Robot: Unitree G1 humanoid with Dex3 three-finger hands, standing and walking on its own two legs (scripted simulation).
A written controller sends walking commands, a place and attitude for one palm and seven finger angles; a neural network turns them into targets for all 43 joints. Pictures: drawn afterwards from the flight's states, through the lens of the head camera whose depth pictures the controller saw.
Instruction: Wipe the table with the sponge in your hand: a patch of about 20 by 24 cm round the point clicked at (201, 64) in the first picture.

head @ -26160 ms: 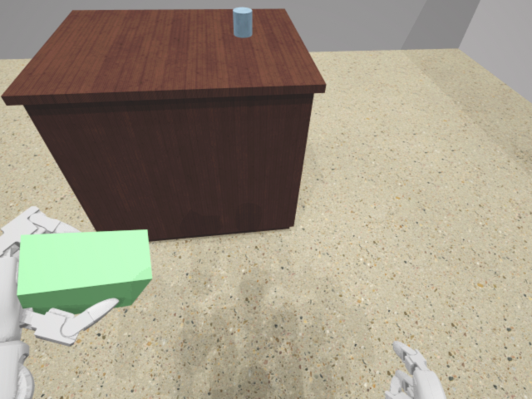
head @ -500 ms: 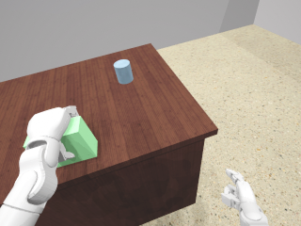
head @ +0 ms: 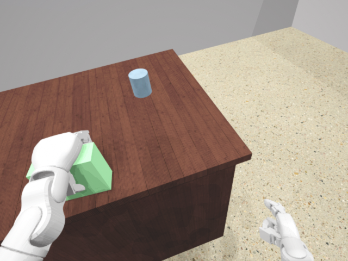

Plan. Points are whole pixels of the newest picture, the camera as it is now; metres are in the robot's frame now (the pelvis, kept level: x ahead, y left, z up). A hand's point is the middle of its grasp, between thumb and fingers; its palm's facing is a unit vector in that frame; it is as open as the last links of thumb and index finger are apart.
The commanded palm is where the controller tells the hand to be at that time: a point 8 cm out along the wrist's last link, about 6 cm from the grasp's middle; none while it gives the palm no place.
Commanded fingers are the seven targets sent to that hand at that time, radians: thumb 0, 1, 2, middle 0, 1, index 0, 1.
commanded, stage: move the sponge above the wiping area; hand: left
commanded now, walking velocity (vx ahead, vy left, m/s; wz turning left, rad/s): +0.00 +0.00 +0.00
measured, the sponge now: (77, 177) +0.25 +0.28 +0.07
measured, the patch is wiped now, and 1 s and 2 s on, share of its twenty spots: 0.00 0.00 0.00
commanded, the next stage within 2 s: none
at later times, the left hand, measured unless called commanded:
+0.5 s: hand (69, 168) +0.24 +0.27 +0.13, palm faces +0.05 -0.07 -1.00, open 9.9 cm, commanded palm +0.21 +0.28 +0.22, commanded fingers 0.00 0.10 1.30 -1.20 -1.60 -1.20 -1.60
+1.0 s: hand (66, 162) +0.24 +0.27 +0.14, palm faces +0.09 -0.03 -1.00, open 9.9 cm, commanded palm +0.21 +0.28 +0.23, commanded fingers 0.00 0.10 1.30 -1.20 -1.60 -1.20 -1.60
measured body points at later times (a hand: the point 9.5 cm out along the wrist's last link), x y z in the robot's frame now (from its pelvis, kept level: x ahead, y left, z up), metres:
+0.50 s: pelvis +0.00 +0.00 +0.00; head -0.01 -0.06 +0.45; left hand +0.23 +0.27 +0.19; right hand +0.25 -0.20 -0.09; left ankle +0.00 +0.11 -0.74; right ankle +0.01 -0.07 -0.74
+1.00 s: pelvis -0.02 -0.01 +0.00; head -0.03 -0.06 +0.45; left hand +0.23 +0.27 +0.20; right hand +0.23 -0.21 -0.09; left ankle +0.00 +0.11 -0.74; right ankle +0.01 -0.07 -0.74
